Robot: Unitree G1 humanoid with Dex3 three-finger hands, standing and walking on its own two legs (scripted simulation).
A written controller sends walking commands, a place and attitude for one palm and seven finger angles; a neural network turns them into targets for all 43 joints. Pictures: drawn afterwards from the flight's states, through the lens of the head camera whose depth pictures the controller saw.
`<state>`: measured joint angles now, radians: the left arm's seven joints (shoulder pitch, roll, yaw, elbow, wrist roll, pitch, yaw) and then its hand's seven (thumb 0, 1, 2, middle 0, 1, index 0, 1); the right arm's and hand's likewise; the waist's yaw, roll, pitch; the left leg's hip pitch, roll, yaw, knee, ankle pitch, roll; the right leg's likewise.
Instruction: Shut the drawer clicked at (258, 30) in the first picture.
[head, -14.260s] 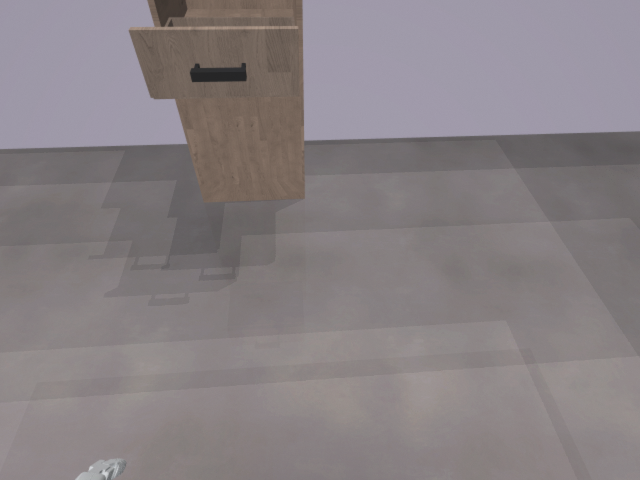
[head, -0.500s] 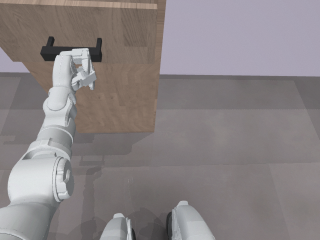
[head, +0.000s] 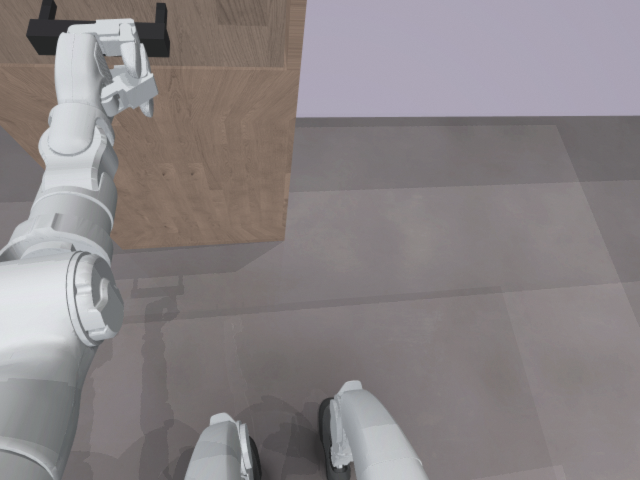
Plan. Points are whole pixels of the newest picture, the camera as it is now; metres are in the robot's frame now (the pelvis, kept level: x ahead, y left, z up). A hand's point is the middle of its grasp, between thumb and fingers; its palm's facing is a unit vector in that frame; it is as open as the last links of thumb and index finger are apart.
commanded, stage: push the drawer shut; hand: left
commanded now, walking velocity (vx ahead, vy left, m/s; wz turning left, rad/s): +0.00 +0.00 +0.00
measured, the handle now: (104, 24) +0.65 +0.16 +0.08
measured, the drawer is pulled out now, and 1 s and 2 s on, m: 0.00 0.00 0.00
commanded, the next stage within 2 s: pull the fist back off the drawer in 0.20 s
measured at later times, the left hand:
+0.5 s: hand (139, 75) +0.57 +0.12 +0.08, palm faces -0.06 -1.00 -0.05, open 3.0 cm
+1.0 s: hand (149, 96) +0.54 +0.11 +0.08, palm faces -0.05 -1.00 -0.03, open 3.2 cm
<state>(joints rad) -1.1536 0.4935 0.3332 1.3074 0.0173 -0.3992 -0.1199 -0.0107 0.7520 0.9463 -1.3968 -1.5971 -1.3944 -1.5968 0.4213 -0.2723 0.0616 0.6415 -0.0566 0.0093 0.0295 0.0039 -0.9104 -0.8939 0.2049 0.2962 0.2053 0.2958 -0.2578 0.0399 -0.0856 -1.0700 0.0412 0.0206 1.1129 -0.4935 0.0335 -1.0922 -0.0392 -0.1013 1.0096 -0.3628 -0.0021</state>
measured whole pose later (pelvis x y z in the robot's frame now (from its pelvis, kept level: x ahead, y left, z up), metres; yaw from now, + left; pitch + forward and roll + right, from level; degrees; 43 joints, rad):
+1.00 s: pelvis +0.02 +0.00 +0.02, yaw -1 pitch +22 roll -2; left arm -0.88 0.37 0.33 1.09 -0.04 -0.41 -0.10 0.02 0.89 0.90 -1.40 -1.60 -1.39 -1.60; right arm 0.43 -0.26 0.04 0.59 -0.03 0.07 0.06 0.00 -0.91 -0.89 0.21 0.30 0.21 0.30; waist -0.19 0.04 -0.10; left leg -0.90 0.05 0.06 1.01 -0.50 0.03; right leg -0.95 -0.02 -0.06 0.93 -0.37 0.00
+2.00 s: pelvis +0.04 -0.01 +0.09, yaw +0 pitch -3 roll +0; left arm 0.20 0.28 0.14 -0.13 -0.05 -0.07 0.08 0.02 0.90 0.90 -1.40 -1.60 -1.40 -1.60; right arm 0.18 -0.23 0.06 0.60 0.01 -0.05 -0.06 0.01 -0.91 -0.89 0.20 0.30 0.21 0.30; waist 0.04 0.06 0.02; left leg -0.08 0.01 0.05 0.42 -0.29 0.02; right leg -0.15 -0.02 -0.07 0.41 -0.21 0.00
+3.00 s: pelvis +0.01 +0.01 +0.08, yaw -1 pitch +0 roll +0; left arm 0.62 0.39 0.36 -0.54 -0.03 -0.19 0.11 0.02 0.89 0.90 -1.40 -1.60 -1.40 -1.60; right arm 0.20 -0.23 -0.02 0.57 0.00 -0.02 -0.08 0.01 -0.91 -0.89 0.20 0.30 0.20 0.30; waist 0.00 0.01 0.04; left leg -0.21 -0.01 0.09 0.48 -0.26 0.05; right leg -0.29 -0.05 -0.03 0.46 -0.17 0.03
